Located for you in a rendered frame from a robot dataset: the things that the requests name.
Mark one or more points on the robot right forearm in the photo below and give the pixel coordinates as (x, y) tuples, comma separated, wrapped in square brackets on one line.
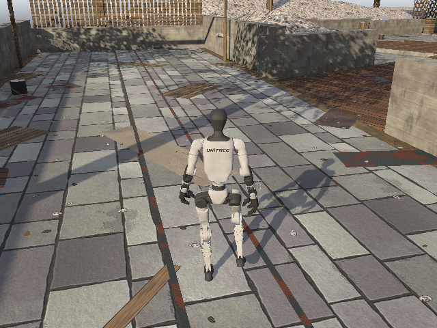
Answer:
[(250, 185)]

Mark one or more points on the robot left upper arm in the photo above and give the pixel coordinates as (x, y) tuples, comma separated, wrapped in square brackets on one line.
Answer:
[(197, 144)]

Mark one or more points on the right robot thigh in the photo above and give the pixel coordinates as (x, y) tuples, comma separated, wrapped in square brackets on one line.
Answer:
[(234, 198)]

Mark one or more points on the robot right upper arm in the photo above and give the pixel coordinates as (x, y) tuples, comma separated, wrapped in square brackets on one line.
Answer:
[(240, 145)]

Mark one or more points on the left robot hand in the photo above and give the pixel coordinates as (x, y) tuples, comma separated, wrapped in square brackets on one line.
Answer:
[(188, 194)]

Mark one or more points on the humanoid robot torso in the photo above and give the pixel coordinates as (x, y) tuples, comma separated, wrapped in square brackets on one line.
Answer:
[(218, 158)]

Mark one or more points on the robot left forearm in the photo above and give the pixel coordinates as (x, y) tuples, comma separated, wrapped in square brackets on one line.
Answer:
[(186, 182)]

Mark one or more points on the right robot hand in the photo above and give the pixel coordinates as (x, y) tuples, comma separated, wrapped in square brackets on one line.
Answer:
[(254, 204)]

